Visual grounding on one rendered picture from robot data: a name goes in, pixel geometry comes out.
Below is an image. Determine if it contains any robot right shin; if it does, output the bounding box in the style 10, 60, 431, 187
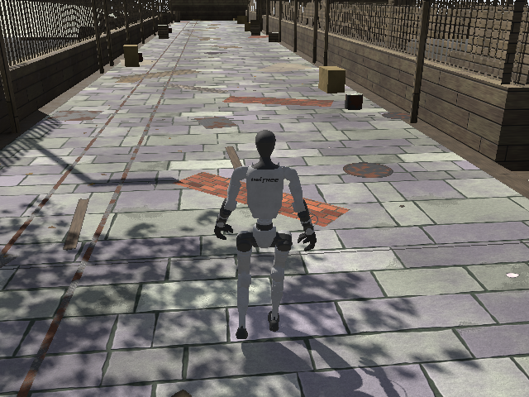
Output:
271, 268, 284, 320

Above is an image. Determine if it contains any right robot upper arm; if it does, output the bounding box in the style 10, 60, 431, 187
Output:
282, 166, 306, 213

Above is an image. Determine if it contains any right robot forearm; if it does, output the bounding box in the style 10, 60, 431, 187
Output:
298, 200, 314, 235

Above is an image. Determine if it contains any robot left hand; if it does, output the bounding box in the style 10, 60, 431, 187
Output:
214, 224, 233, 240

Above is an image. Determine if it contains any left robot forearm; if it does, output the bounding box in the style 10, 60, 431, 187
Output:
216, 198, 232, 227

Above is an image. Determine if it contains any left robot upper arm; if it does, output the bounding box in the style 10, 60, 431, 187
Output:
224, 166, 248, 211

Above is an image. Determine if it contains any robot right hand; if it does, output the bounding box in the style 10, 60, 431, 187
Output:
298, 232, 317, 251

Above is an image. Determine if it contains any left robot foot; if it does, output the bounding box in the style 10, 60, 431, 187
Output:
236, 326, 248, 339

